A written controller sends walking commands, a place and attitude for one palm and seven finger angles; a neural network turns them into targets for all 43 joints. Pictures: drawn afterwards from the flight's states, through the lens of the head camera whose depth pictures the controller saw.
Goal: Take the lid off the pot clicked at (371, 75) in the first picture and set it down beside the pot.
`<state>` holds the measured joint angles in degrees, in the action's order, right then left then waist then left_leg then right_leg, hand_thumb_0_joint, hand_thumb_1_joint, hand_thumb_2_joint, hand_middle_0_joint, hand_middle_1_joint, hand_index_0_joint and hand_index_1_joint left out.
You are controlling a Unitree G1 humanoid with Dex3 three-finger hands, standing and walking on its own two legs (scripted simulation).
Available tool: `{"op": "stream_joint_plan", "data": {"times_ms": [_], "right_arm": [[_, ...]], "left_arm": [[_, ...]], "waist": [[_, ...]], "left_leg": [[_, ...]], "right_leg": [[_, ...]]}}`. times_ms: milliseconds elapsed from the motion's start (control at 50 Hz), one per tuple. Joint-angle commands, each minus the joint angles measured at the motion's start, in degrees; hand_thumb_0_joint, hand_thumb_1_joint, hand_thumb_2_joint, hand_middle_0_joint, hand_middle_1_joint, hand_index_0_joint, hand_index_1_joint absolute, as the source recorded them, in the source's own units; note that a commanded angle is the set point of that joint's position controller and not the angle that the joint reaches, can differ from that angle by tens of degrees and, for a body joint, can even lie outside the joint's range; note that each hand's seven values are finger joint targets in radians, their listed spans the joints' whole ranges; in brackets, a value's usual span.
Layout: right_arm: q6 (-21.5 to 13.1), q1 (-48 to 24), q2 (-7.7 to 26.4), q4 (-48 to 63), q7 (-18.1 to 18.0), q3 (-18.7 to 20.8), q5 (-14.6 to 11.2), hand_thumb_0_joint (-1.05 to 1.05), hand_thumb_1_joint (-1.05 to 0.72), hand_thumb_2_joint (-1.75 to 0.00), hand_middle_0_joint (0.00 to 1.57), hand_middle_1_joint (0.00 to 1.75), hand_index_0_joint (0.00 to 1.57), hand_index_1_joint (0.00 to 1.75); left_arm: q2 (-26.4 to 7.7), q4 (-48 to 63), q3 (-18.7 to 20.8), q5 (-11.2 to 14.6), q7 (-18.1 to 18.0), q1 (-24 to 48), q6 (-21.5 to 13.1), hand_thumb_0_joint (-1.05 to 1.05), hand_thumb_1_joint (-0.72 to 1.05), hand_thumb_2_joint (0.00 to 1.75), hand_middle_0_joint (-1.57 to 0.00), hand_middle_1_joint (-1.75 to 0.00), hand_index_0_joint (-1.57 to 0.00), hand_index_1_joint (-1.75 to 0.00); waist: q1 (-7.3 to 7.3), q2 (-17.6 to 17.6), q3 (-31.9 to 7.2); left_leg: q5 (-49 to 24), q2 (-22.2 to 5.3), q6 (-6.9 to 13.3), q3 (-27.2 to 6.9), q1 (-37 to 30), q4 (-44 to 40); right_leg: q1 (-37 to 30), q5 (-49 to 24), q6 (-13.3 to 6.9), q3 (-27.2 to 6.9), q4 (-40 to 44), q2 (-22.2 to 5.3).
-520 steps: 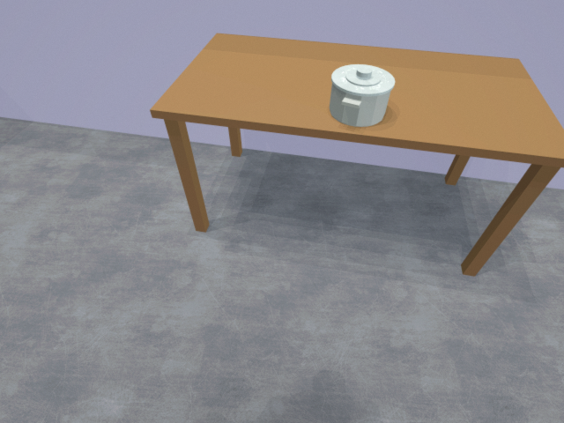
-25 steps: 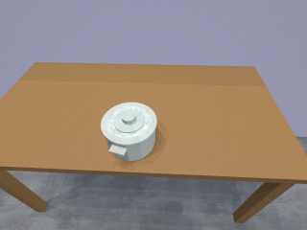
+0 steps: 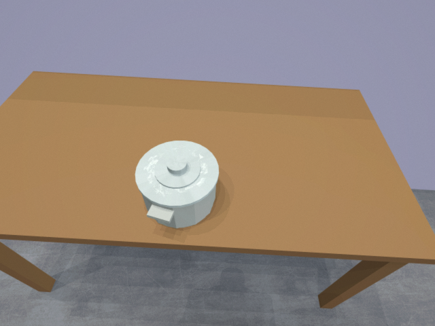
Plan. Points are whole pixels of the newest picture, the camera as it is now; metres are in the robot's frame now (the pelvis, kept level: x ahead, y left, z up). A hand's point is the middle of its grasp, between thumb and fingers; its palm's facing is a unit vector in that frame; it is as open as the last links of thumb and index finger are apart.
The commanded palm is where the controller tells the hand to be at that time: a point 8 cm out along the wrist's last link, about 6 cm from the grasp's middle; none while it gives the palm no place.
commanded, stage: look again from close up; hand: left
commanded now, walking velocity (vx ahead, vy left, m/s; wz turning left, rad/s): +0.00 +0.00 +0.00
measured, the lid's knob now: (176, 164) +0.44 +0.12 +0.01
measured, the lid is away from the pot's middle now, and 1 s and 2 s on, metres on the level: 0.00 0.00 0.00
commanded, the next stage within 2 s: lift the closed hand beside the body in 0.76 s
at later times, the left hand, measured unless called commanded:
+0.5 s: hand out of the picture -0.01 +0.15 -0.18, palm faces +0.02 -0.99 -0.15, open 7.4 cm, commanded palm none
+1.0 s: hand out of the picture +0.07 +0.21 -0.12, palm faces +0.11 -0.94 -0.33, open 6.9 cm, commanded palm +0.09 +0.22 -0.07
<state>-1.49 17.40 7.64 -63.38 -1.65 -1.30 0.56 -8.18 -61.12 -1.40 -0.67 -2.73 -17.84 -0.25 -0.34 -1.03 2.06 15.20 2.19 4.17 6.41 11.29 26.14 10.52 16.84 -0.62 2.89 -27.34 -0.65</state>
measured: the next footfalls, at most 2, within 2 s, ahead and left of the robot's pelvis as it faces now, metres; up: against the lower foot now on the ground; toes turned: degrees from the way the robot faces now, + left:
none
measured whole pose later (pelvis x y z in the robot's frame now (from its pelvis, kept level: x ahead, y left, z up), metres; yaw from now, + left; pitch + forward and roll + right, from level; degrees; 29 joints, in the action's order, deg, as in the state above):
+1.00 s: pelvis +0.00 +0.01 +0.00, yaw +2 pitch -1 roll +0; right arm -12.1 22.5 11.6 -54.8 -2.0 -2.0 -3.5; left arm -13.4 -25.6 -4.5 1.7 -9.2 -25.8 4.1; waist -1.2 1.0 1.7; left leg 14.6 3.9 4.4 4.9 11.0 25.9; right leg 10.0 17.6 -0.1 4.4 -28.4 -2.4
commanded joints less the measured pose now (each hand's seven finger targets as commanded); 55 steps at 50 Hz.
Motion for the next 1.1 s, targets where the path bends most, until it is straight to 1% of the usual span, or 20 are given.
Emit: {"op": "stream_joint_plan", "data": {"times_ms": [0, 160, 180, 520, 560, 680, 760, 820, 840, 860, 880, 900, 920, 940, 960, 980, 1000, 1040, 1060, 1080], "right_arm": [[-1.27, 3.98, 5.27, 1.16, -0.37, 1.2, -0.25, 0.0, -0.9, -0.9, 0.2, 0.3, 0.2, 0.3], [-1.27, 4.03, 4.64, -0.35, -0.57, 1.09, -0.26, 0.0, -0.9, -0.9, 0.2, 0.3, 0.2, 0.3], [-1.23, 3.71, 4.47, -0.46, -0.55, 1.08, -0.37, 0.0, -0.9, -0.9, 0.2, 0.3, 0.2, 0.3], [-1.28, 3.73, 4.05, -1.97, -0.56, 1.09, -0.41, 0.0, -0.9, -0.9, 0.2, 0.3, 0.2, 0.3], [-1.31, 4.2, 3.9, -2.09, -0.59, 1.05, -0.4, 0.0, -0.9, -0.9, 0.2, 0.3, 0.2, 0.3], [-1.28, 4.56, 3.58, -2.49, -0.6, 0.98, -0.47, 0.0, -0.9, -0.9, 0.2, 0.3, 0.2, 0.3], [-1.31, 4.79, 3.36, -2.53, -0.56, 0.96, -0.45, 0.0, -0.9, -0.9, 0.2, 0.3, 0.2, 0.3], [-1.28, 4.95, 3.28, -2.62, -0.51, 0.97, -0.49, 0.0, -0.9, -0.9, 0.2, 0.3, 0.2, 0.3], [-1.05, -0.22, 7.29, 2.17, -0.19, 1.2, -0.65, 0.0, -0.9, -0.9, 0.2, 0.3, 0.2, 0.3], [-11.6, -0.1, 14.74, 22.29, 0.64, 2.29, -4.4, 0.0, -0.9, -0.9, 0.2, 0.3, 0.2, 0.3], [-15.74, -5.2, 10.88, 21.16, -0.38, 1.19, -5.46, 0.0, -0.9, -0.9, 0.2, 0.3, 0.2, 0.3], [-16.73, -4.57, 11.43, 19.32, -1.39, 0.98, -4.93, 0.0, -0.9, -0.9, 0.2, 0.3, 0.2, 0.3], [-16.35, -5.1, 9.83, 18.03, -1.15, 0.71, -5.65, 0.0, -0.9, -0.9, 0.2, 0.3, 0.2, 0.3], [-16.66, -4.05, 10.75, 19.99, -0.28, 0.38, -5.16, 0.0, -0.9, -0.9, 0.2, 0.3, 0.2, 0.3], [-17.15, -4.42, 12.27, 20.84, 0.2, 0.47, -4.06, 0.0, -0.9, -0.9, 0.2, 0.3, 0.2, 0.3], [-16.71, -4.86, 12.73, 21.82, 0.67, 1.22, -3.17, 0.0, -0.9, -0.9, 0.2, 0.3, 0.2, 0.3], [-14.85, -3.93, 13.36, 22.71, 1.34, 2.2, -2.45, 0.0, -0.9, -0.9, 0.2, 0.3, 0.2, 0.3], [-11.25, -6.26, 14.21, 25.47, 1.83, 4.47, -2.0, 0.0, -0.9, -0.9, 0.2, 0.3, 0.2, 0.3], [-10.26, -8.31, 14.01, 27.69, 1.99, 4.89, -1.89, 0.0, -0.9, -0.9, 0.2, 0.3, 0.2, 0.3], [-9.05, -10.26, 13.56, 29.16, 1.9, 5.15, -1.94, 0.0, -0.9, -0.9, 0.2, 0.3, 0.2, 0.3]], "left_arm": [[-4.88, 1.08, 0.88, -0.02, -0.14, -4.82, -0.75, 0.0, 0.9, 0.9, -0.2, -0.3, -0.2, -0.3], [-4.17, 0.04, 0.75, 0.0, -0.27, -5.4, -0.82, 0.0, 0.9, 0.9, -0.2, -0.3, -0.2, -0.3], [-4.4, -0.1, 0.74, -0.01, -0.22, -5.58, -0.86, 0.0, 0.9, 0.9, -0.2, -0.3, -0.2, -0.3], [-3.86, -0.73, 0.59, 0.04, -0.27, -6.17, -1.2, 0.0, 0.9, 0.9, -0.2, -0.3, -0.2, -0.3], [-3.78, -0.73, 0.61, 0.05, -0.28, -6.14, -1.17, 0.0, 0.9, 0.9, -0.2, -0.3, -0.2, -0.3], [-3.61, -1.0, 0.6, 0.07, -0.23, -6.1, -1.03, 0.0, 0.9, 0.9, -0.2, -0.3, -0.2, -0.3], [-3.29, -1.12, 0.62, 0.01, -0.27, -6.44, -0.99, 0.0, 0.9, 0.9, -0.2, -0.3, -0.2, -0.3], [-3.22, -1.24, 0.57, -0.03, -0.26, -6.45, -1.0, 0.0, 0.9, 0.9, -0.2, -0.3, -0.2, -0.3], [-5.13, -2.8, 0.67, -0.91, -2.04, -6.64, -2.1, 0.0, 0.9, 0.9, -0.2, -0.3, -0.2, -0.3], [-12.74, 71.22, -2.16, 5.52, -2.23, 30.61, -10.42, 0.0, 0.9, 0.9, -0.24, -0.35, -0.24, -0.35], [-16.71, 70.55, 1.12, 3.73, -6.18, 21.69, -6.6, 0.0, 0.9, 0.9, -0.29, -0.4, -0.29, -0.4], [-9.69, 61.34, -2.17, 2.83, -6.76, 10.24, -2.7, 0.0, 0.9, 0.9, -0.33, -0.44, -0.33, -0.44], [-0.77, 49.97, -6.23, 2.91, -6.68, -2.21, 2.47, 0.0, 0.9, 0.9, -0.38, -0.49, -0.38, -0.49], [4.38, 52.63, -11.54, 3.64, -5.49, -0.1, 2.87, 0.0, 0.9, 0.9, -0.42, -0.54, -0.42, -0.54], [7.17, 48.57, -14.84, 1.99, -4.67, -1.96, 2.28, 0.0, 0.9, 0.9, -0.46, -0.59, -0.46, -0.59], [9.39, 41.41, -15.34, 0.41, -4.26, -7.49, 1.93, 0.0, 0.9, 0.9, -0.51, -0.64, -0.51, -0.64], [8.34, 35.61, -14.07, -0.61, -3.71, -9.05, 2.11, 0.0, 0.9, 0.9, -0.55, -0.68, -0.55, -0.68], [-0.59, 32.8, -2.58, -1.11, -2.35, -16.02, 1.2, 0.0, 0.9, 0.9, -0.64, -0.78, -0.64, -0.78], [-5.66, 36.16, 3.19, -0.52, -1.73, -19.81, -0.12, 0.0, 0.9, 0.9, -0.68, -0.83, -0.68, -0.83], [-11.53, 37.82, 10.81, 0.45, -1.76, -25.56, -1.15, 0.0, 0.9, 0.9, -0.73, -0.88, -0.73, -0.88]], "waist": [[0.03, 0.07, 0.4], [0.09, 1.46, 1.09], [-0.16, 0.1, 1.99], [0.02, 0.49, 1.49], [0.05, 1.48, 1.29], [-0.14, -0.16, 2.51], [-0.05, 1.0, 2.41], [-0.08, 0.22, 2.78], [-0.2, 5.47, 2.49], [0.04, 15.86, -22.99], [0.5, 18.11, -19.6], [-0.52, 15.93, -19.84], [-0.01, 9.28, -11.57], [1.1, 6.13, -6.88], [1.94, 2.64, -3.53], [1.33, -3.15, -1.99], [1.11, -9.46, 0.21], [-1.63, -16.03, 1.66], [-3.35, -16.22, 0.16], [-5.55, -12.75, -0.95]], "left_leg": [[-13.87, -9.21, -0.46, -9.69, -1.96, -4.85], [-16.16, -9.38, -0.59, -9.24, -3.4, -5.35], [-15.34, -9.39, -0.4, -9.34, -2.67, -5.34], [-14.22, -9.37, -0.78, -8.76, -3.66, -5.96], [-14.74, -9.4, -0.79, -8.73, -3.87, -6.15], [-13.14, -9.53, -0.49, -9.03, -2.56, -6.67], [-11.96, -9.42, -0.51, -9.07, -2.89, -7.17], [-10.84, -9.37, -0.45, -9.12, -2.05, -7.09], [-27.98, -9.76, -2.78, -8.37, -0.29, 2.36], [-27.48, -4.87, -7.22, -11.76, -13.06, -4.01], [-25.5, -5.61, -7.68, -10.6, -15.04, -3.06], [-22.74, -6.61, -8.55, -11.45, -11.77, -4.63], [-20.01, -6.59, -7.78, -12.05, -8.42, -6.03], [-16.86, -5.87, -6.74, -12.55, -7.59, -6.23], [-15.13, -5.26, -5.41, -12.59, -6.72, -5.38], [-16.03, -5.36, -4.36, -12.56, -4.28, -4.16], [-15.19, -5.49, -3.36, -12.34, -0.5, -2.83], [-9.94, -5.28, -3.52, -10.81, 4.91, -2.55], [-7.97, -4.78, -3.78, -9.78, 6.11, -2.91], [-7.82, -4.49, -4.4, -8.94, 7.32, -3.19]], "right_leg": [[1.83, -10.19, -2.4, -5.85, 4.3, -5.7], [1.65, -11.68, -2.33, -5.85, 4.98, -6.07], [1.64, -11.68, -2.3, -5.73, 5.53, -5.97], [0.8, -14.02, -2.32, -6.74, 6.56, -6.57], [0.62, -13.53, -2.25, -6.51, 6.61, -6.53], [0.51, -11.77, -2.11, -5.95, 7.07, -6.25], [1.23, -10.55, -1.99, -6.13, 6.99, -6.42], [1.21, -10.38, -1.97, -6.15, 7.11, -6.43], [3.13, -21.98, -1.06, -6.53, 4.76, -7.22], [-1.45, -16.14, -1.72, -2.52, 1.4, -2.26], [1.35, -10.36, -2.14, -2.48, -1.63, -1.86], [2.87, -5.68, -2.55, -0.94, -2.14, -1.51], [4.43, -5.88, -2.08, 0.56, -0.9, -1.19], [4.66, -6.6, -1.63, 1.48, 0.57, -0.5], [5.98, -7.49, -1.31, 1.75, 1.47, -0.02], [7.0, -7.62, -1.11, 2.17, 1.75, 0.22], [8.45, -7.32, -0.91, 2.91, 1.41, 0.63], [8.44, -5.11, -0.82, 3.02, 1.38, 0.41], [6.59, -3.9, -0.9, 2.37, 1.77, -0.12], [3.26, -3.73, -1.33, 2.18, 1.67, -0.85]]}}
